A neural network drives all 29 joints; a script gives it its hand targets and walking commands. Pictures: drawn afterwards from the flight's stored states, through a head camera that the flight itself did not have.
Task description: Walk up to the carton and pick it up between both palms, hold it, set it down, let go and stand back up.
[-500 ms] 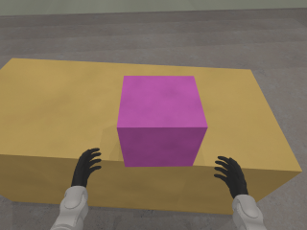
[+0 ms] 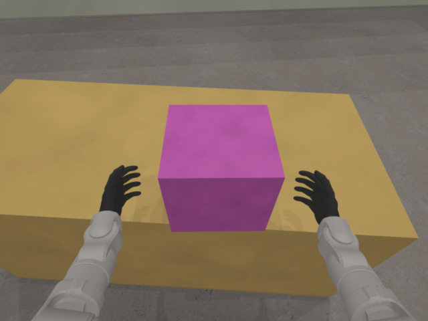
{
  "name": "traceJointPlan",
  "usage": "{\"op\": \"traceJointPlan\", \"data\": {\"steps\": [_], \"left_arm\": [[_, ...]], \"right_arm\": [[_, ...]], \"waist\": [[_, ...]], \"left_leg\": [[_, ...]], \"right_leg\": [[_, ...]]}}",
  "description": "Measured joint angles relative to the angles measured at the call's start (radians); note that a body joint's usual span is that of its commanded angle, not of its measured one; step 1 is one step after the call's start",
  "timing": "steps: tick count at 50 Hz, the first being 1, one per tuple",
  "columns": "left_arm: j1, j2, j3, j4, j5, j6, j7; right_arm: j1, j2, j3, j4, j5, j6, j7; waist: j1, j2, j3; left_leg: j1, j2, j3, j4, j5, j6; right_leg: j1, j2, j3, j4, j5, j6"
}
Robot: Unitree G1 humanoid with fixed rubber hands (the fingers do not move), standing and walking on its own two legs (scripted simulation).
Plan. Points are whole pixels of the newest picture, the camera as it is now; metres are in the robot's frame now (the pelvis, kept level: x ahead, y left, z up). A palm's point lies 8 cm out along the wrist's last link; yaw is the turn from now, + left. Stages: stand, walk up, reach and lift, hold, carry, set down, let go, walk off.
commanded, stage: reach and lift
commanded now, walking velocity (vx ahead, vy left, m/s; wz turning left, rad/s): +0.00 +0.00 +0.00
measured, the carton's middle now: (218, 169) +0.47 +0.02 -0.03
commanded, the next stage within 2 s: none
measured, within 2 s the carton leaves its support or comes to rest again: neither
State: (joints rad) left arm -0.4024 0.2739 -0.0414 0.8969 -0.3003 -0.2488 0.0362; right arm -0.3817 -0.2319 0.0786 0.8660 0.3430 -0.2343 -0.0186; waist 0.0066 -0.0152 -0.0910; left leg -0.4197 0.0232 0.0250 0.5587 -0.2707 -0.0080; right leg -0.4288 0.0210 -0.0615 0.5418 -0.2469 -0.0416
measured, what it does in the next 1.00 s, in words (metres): stands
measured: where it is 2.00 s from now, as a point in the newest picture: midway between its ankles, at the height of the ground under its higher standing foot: outside the picture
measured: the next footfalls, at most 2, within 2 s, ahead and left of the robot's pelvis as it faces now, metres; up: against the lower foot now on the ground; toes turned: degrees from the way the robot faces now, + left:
none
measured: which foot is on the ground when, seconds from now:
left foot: down 0.00-1.00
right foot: down 0.00-1.00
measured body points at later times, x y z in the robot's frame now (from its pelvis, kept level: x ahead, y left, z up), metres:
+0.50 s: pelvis +0.00 +0.00 +0.00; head +0.04 +0.01 +0.45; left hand +0.42 +0.22 +0.07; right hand +0.43 -0.20 +0.08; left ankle +0.00 +0.12 -0.73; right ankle +0.01 -0.09 -0.73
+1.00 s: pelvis +0.00 +0.00 +0.00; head +0.06 +0.01 +0.44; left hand +0.47 +0.22 +0.12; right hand +0.48 -0.20 +0.13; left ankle +0.00 +0.12 -0.73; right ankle +0.01 -0.09 -0.73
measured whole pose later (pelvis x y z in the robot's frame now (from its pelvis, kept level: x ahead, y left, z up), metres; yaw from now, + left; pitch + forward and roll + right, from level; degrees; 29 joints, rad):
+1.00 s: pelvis +0.00 +0.00 +0.00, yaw +0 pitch +19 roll -1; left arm -1.06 0.34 -0.04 1.23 -0.31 0.01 0.04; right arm -1.02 -0.34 0.07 1.17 0.40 0.03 -0.06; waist 0.01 -0.01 -0.22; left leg -0.63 0.03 0.00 0.52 -0.22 -0.02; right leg -0.62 0.04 -0.07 0.46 -0.17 -0.05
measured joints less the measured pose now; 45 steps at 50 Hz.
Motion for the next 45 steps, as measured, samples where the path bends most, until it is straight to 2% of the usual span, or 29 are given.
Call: {"op": "traceJointPlan", "data": {"steps": [12,21,33,45], "left_arm": [[-0.185,0.002,0.067,0.066,0.049,0.111,-0.028],[-0.301,0.014,0.048,0.125,0.026,0.169,-0.012],[-0.434,0.031,0.054,0.173,0.034,0.212,-0.005],[-0.594,0.065,0.011,0.275,-0.01,0.264,0.008]], "right_arm": [[-0.162,-0.024,0.019,0.059,0.027,0.078,-0.039],[-0.287,-0.054,0.006,0.105,0.038,0.152,-0.04],[-0.436,-0.077,0.012,0.171,0.056,0.199,-0.05],[-0.581,-0.104,-0.013,0.25,0.053,0.259,-0.043]], "waist": [[0.006,0.003,-0.037],[0.013,0.001,-0.057],[0.017,0.011,-0.1],[0.014,0.009,-0.13]], "left_leg": [[-0.021,0.004,-0.002,-0.035,0.025,-0.002],[-0.07,0.007,-0.003,-0.037,0.035,-0.003],[-0.151,0.012,-0.012,-0.036,0.045,-0.005],[-0.202,0.013,-0.02,-0.036,0.052,-0.007]], "right_leg": [[-0.017,0.008,0.004,-0.044,0.03,-0.002],[-0.063,0.012,0.006,-0.056,0.046,-0.003],[-0.132,0.02,0.002,-0.076,0.067,-0.003],[-0.178,0.022,-0.002,-0.084,0.075,-0.005]]}}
